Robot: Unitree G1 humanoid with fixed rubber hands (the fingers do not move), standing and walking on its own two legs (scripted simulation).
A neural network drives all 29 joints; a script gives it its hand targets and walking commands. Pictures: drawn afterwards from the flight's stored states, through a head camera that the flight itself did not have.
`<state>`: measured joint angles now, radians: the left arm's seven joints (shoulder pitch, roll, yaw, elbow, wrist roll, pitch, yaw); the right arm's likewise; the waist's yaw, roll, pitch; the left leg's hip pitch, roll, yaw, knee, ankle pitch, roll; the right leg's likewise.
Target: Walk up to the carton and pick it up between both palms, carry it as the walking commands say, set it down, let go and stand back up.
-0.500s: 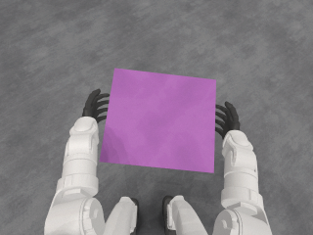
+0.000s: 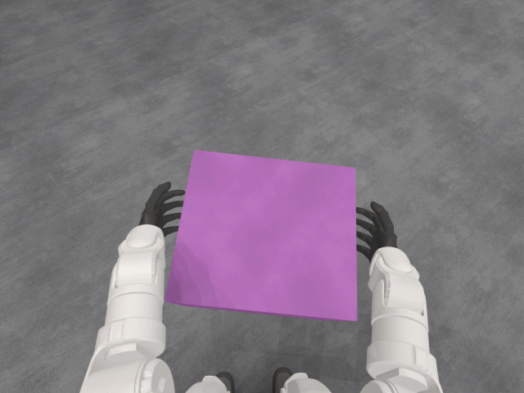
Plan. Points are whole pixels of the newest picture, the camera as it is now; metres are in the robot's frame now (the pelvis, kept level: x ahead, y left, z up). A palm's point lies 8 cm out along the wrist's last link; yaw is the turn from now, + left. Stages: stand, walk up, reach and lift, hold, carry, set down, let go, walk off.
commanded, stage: reach and lift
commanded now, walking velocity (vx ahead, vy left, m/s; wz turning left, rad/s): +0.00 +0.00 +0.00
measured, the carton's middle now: (265, 241) +0.37 -0.02 -0.10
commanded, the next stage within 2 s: hold in 1.68 s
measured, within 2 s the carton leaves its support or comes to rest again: neither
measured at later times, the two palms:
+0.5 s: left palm (139, 227) +0.33 +0.16 +0.05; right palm (402, 249) +0.30 -0.20 +0.05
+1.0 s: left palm (128, 229) +0.32 +0.16 +0.08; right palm (413, 242) +0.30 -0.20 +0.08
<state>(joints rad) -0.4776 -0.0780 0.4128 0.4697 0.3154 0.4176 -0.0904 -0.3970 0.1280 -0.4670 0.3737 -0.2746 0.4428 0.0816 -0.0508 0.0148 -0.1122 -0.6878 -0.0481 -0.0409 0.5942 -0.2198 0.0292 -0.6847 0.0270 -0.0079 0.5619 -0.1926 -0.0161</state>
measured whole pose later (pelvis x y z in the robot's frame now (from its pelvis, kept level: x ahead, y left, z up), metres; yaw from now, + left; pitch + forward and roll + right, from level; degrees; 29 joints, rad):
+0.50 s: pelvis +0.01 +0.00 +0.02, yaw +0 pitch +2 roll +0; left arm -0.36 -0.10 0.36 0.40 0.32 0.54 -0.08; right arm -0.30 0.15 -0.41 0.31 -0.30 0.56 0.05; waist -0.04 0.01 -0.05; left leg -0.24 -0.04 -0.04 0.39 -0.18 0.03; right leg -0.25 0.03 0.01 0.37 -0.15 -0.02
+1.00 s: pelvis +0.02 +0.00 +0.03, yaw -1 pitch -6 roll +0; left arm -0.31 -0.12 0.33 0.29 0.31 0.67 -0.07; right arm -0.29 0.13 -0.37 0.24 -0.32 0.69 0.06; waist -0.03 0.01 -0.01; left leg -0.04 -0.04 -0.03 0.29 -0.16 0.03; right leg -0.05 0.03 0.02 0.29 -0.14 -0.02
